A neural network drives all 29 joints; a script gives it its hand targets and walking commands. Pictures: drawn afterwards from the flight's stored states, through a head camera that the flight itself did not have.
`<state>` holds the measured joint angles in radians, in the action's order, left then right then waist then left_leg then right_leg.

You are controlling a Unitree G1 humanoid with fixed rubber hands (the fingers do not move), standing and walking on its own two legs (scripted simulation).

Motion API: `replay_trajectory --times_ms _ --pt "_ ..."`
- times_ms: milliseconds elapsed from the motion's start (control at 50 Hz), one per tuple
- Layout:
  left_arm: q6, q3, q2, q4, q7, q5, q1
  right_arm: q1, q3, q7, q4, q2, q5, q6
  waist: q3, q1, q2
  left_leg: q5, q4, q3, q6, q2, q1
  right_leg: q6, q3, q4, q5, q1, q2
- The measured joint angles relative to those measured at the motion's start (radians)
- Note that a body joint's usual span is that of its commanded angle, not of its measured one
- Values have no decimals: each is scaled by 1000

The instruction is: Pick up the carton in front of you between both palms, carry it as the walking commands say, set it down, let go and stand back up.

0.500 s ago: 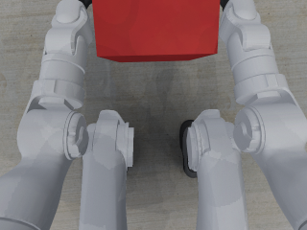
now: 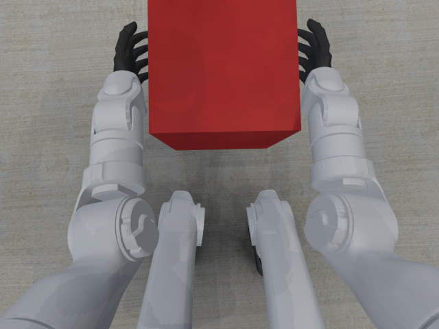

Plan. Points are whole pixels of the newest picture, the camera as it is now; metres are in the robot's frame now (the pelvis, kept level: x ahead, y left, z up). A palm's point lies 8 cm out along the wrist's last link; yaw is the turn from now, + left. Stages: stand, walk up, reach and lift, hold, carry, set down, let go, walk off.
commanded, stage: reach and lift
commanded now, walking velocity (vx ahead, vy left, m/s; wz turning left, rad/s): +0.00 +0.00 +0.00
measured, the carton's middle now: (221, 89) +0.50 +0.01 -0.13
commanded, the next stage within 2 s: none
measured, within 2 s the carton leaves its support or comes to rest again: neither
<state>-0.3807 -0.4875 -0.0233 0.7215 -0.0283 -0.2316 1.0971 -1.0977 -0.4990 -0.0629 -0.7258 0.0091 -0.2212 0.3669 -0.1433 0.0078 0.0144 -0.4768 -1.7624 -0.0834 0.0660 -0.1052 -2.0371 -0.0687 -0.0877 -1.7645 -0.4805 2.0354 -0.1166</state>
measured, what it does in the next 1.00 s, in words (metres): rises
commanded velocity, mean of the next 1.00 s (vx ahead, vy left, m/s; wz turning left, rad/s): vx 0.00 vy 0.00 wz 0.00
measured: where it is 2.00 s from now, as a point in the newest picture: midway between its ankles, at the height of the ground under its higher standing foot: (222, 255)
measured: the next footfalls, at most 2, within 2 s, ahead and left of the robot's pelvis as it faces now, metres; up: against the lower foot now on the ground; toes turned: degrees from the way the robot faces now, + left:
none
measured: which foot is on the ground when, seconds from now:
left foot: down 0.00-1.00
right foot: down 0.00-1.00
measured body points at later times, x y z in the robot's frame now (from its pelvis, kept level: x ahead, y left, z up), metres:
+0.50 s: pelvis +0.05 +0.00 +0.14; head +0.21 +0.00 +0.56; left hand +0.47 +0.16 +0.09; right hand +0.47 -0.15 +0.09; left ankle +0.12 +0.13 -0.45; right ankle +0.12 -0.13 -0.45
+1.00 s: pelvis +0.10 +0.00 +0.26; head +0.13 +0.00 +0.71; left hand +0.42 +0.15 +0.24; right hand +0.43 -0.15 +0.24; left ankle +0.12 +0.13 -0.45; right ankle +0.12 -0.13 -0.45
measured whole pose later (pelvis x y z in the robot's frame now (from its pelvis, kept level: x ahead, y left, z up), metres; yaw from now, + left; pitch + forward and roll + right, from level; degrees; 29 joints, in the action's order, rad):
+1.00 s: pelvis +0.10 +0.00 +0.26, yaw +0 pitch +11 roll +0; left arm -0.40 -0.29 0.13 0.50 -0.03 -0.20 0.31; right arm -0.31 -0.30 -0.05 -0.51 -0.14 -0.20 0.39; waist -0.15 0.00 0.00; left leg -0.32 -0.70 -0.14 0.02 -0.06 -0.58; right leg -0.02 -0.14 -0.70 -0.32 0.58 -0.07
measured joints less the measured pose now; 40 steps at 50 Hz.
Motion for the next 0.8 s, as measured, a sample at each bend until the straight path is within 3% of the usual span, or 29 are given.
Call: replay_trajectory --times_ms 160,360,800 --pt "-15 45 31 -78 -3 31 -138 137 45 -3 76 -35 25 13 -47 1 0 -13 108 -7 -4 2 147 8 -6 108 -13 -147 3" --pt "9 79 67 -81 -8 43 -303 307 80 -7 87 -70 39 -8 -89 1 -5 -17 280 -17 -16 7 406 18 -16 281 -16 -407 8" --pt "52 148 137 -138 -3 36 -647 643 151 11 133 -133 28 -50 -54 -2 -9 83 794 -43 -38 28 1097 43 -42 794 83 -1098 33"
